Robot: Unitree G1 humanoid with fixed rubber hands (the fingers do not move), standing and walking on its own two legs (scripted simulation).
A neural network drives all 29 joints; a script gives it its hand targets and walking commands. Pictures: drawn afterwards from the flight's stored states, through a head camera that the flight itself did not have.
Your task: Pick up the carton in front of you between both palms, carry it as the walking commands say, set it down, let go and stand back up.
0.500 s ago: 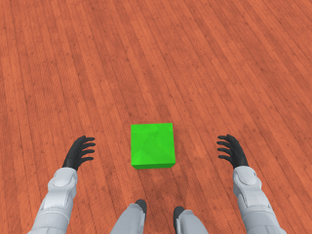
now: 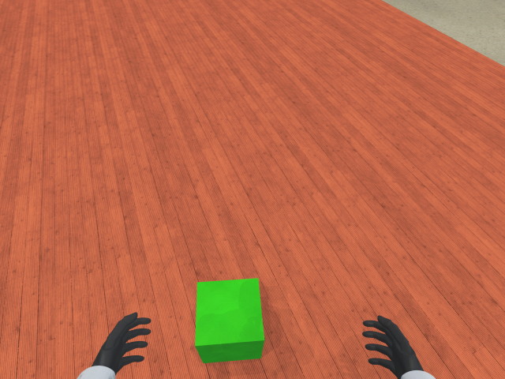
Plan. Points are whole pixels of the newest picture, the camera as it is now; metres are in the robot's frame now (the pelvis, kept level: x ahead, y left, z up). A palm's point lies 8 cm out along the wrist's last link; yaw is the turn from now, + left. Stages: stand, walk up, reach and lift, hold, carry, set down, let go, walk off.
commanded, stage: let go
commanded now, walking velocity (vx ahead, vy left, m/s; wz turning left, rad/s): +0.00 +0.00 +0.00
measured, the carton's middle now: (230, 321) +0.40 +0.07 -0.65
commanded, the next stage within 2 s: stand in 0.26 s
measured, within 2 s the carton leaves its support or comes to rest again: neither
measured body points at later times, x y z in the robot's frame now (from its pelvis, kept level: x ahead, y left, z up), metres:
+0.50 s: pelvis +0.00 +0.02 -0.01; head +0.01 +0.03 +0.44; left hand +0.16 +0.30 -0.10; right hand +0.14 -0.27 -0.09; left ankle -0.01 +0.13 -0.74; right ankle -0.04 -0.10 -0.74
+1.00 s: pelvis +0.00 +0.03 +0.00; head +0.00 +0.04 +0.45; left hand +0.14 +0.32 -0.11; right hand +0.13 -0.27 -0.10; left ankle -0.01 +0.14 -0.74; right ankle -0.04 -0.10 -0.74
